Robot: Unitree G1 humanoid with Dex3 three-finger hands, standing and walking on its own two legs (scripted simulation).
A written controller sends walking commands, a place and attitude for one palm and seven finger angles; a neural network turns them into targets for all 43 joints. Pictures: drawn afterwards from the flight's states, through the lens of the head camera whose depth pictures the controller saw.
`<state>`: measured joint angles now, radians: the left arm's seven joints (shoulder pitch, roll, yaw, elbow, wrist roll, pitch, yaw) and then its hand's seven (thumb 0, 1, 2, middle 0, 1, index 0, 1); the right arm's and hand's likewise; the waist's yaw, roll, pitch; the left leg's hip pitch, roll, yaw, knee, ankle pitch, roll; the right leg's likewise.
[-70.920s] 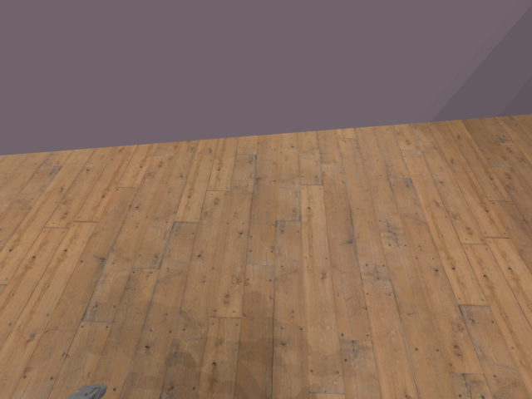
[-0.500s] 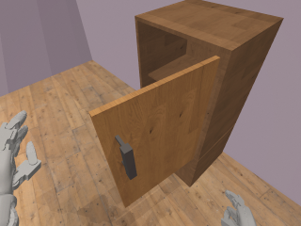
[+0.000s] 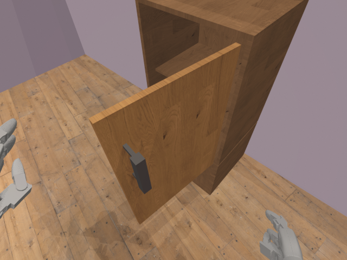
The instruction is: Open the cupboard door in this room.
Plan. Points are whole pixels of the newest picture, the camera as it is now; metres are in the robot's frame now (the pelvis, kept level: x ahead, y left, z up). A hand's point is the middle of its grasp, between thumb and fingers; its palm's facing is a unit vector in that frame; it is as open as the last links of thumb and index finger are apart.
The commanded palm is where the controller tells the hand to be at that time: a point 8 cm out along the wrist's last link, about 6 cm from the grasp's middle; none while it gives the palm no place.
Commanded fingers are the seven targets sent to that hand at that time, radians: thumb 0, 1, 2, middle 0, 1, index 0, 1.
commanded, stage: step back with the hand held close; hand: left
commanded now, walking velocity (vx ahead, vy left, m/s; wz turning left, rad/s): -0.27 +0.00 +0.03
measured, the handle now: (136, 168) +0.31 +0.11 +0.03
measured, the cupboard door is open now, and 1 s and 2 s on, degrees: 83 83 83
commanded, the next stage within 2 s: stop stepping back and stand still in 0.94 s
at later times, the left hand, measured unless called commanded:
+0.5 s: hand out of the picture +0.13 +0.27 +0.16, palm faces +0.45 -0.75 -0.48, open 7.5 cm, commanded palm +0.06 +0.32 +0.18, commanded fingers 0.00 0.90 0.90 -0.20 -0.30 -0.20 -0.30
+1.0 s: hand out of the picture +0.05 +0.28 +0.16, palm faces +0.37 -0.76 -0.53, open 7.4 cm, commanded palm -0.03 +0.31 +0.18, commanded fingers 0.00 0.90 0.90 -0.20 -0.30 -0.20 -0.30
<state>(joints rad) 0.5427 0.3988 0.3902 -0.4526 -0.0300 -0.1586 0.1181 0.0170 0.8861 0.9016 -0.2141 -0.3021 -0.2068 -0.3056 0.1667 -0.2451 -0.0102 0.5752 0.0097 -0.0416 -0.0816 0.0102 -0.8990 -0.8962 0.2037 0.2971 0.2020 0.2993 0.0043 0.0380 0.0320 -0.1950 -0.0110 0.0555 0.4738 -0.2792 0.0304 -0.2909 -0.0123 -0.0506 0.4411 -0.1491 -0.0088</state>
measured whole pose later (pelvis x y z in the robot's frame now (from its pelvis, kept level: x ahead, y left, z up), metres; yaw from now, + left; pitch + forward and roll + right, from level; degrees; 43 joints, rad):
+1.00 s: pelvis -0.16 +0.01 -0.01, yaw +1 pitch +2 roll -1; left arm 0.55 0.50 0.47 -0.57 -0.03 -0.22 0.14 0.02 0.88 0.90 -0.22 -0.30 -0.21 -0.31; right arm 0.12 -0.19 -0.03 0.59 0.00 -0.09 -0.09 0.01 -0.90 -0.90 0.20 0.30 0.20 0.30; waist 0.00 -0.06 0.05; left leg -0.38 -0.02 0.01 0.54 -0.20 0.04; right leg -0.44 0.04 0.06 0.73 -0.39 0.01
